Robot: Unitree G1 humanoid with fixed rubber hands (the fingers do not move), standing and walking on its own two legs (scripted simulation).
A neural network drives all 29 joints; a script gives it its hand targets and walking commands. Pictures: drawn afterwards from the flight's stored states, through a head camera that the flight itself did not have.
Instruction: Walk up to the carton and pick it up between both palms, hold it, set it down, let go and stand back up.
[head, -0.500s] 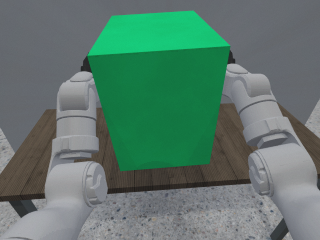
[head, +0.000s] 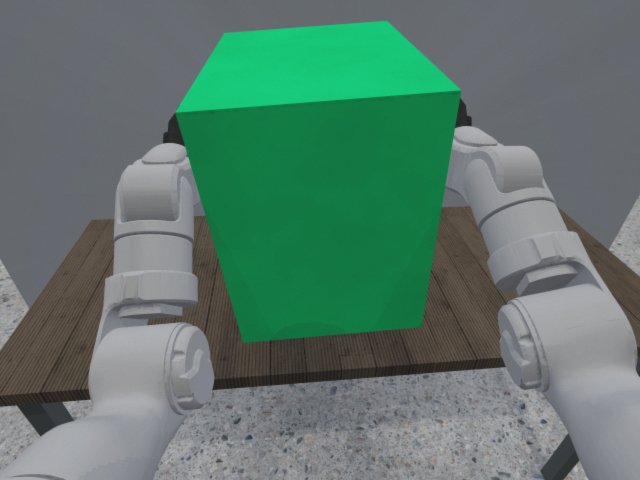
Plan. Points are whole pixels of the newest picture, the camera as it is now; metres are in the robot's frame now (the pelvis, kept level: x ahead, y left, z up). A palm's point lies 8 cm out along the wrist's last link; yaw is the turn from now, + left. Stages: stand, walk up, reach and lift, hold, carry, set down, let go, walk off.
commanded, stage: hold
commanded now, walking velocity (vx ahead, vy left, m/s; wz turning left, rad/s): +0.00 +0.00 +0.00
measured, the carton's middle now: (318, 173) +0.40 +0.00 +0.26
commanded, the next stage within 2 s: none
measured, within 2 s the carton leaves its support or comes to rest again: neither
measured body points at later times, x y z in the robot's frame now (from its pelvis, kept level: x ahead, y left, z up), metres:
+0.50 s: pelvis +0.00 +0.00 +0.00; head -0.09 +0.01 +0.44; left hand +0.38 +0.16 +0.29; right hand +0.38 -0.16 +0.31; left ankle +0.00 +0.13 -0.75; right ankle +0.01 -0.12 -0.75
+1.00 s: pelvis +0.00 +0.00 +0.00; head -0.09 +0.01 +0.44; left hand +0.39 +0.16 +0.29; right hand +0.38 -0.16 +0.31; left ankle +0.00 +0.13 -0.75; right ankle +0.01 -0.12 -0.75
